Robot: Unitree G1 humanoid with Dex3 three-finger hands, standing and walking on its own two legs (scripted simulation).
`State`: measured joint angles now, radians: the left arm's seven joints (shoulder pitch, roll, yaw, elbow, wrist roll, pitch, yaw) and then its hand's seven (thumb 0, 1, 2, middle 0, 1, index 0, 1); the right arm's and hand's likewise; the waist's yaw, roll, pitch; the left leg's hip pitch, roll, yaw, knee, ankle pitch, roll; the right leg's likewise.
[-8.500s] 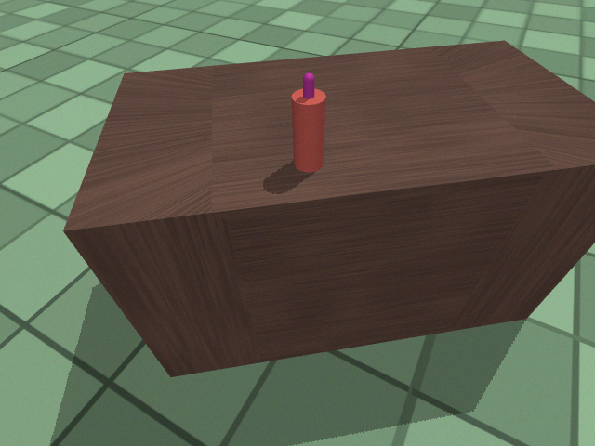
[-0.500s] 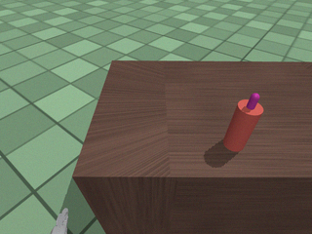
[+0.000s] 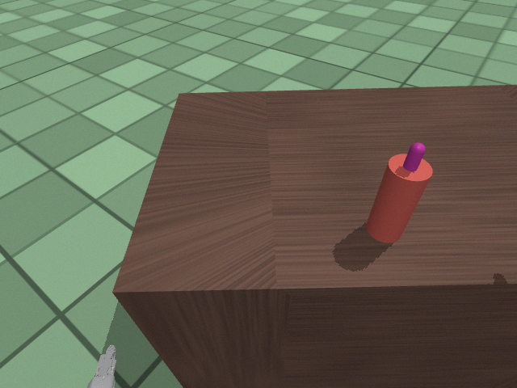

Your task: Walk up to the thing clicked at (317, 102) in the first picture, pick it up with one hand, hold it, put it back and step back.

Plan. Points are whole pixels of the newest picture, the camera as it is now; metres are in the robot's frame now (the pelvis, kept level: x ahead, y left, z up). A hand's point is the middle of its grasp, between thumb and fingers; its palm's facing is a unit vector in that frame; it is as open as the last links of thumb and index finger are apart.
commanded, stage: go down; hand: right
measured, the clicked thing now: (399, 192) +0.44 -0.22 +0.08
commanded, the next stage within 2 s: approach in 1.92 s
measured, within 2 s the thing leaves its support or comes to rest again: neither
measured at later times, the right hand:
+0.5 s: hand out of the picture +0.32 -0.40 +0.16, palm faces +0.23 +0.97 +0.01, open 17.6 cm
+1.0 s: hand out of the picture +0.34 -0.42 +0.16, palm faces +0.24 +0.97 +0.01, open 17.6 cm
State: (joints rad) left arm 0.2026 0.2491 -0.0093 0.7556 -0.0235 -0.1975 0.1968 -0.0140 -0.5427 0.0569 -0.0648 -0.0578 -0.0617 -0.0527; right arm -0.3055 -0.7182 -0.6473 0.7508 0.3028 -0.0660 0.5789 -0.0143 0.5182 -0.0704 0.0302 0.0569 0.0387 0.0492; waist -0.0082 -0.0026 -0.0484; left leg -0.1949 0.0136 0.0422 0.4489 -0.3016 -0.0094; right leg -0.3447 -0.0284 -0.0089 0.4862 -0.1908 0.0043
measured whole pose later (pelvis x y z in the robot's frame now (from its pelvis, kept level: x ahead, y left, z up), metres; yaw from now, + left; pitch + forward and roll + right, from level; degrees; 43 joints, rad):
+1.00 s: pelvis +0.00 -0.01 -0.01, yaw +1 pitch +8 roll +2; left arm 0.21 0.27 -0.05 0.70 0.00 -0.25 0.23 -0.01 -0.54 0.07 -0.06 -0.06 -0.06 -0.06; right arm -0.51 -0.89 -0.69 1.03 0.26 -0.08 0.64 -0.02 0.57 -0.06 0.03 0.06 0.04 0.05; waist 0.04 0.01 -0.08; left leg -0.32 0.00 0.03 0.51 -0.32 -0.02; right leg -0.49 -0.04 -0.01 0.60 -0.24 -0.01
